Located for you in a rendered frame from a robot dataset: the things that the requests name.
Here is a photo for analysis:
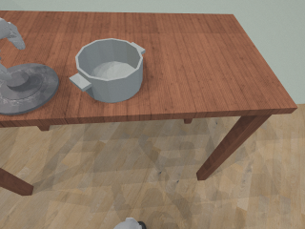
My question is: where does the knob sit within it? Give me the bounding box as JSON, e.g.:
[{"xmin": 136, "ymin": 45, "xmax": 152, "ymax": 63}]
[{"xmin": 5, "ymin": 72, "xmax": 31, "ymax": 91}]

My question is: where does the table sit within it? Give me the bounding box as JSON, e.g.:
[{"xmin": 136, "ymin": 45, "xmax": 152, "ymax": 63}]
[{"xmin": 0, "ymin": 10, "xmax": 298, "ymax": 197}]

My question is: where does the lid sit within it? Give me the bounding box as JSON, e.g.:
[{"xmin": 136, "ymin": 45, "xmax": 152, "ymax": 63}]
[{"xmin": 0, "ymin": 63, "xmax": 59, "ymax": 115}]

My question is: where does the left robot shin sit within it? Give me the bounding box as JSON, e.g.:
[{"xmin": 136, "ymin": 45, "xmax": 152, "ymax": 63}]
[{"xmin": 125, "ymin": 218, "xmax": 138, "ymax": 223}]

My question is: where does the robot left hand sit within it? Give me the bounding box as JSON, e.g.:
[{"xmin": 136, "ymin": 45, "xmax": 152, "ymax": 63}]
[{"xmin": 0, "ymin": 17, "xmax": 26, "ymax": 80}]

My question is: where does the pot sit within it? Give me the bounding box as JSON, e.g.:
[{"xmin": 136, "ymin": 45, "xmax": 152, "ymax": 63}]
[{"xmin": 69, "ymin": 38, "xmax": 146, "ymax": 103}]

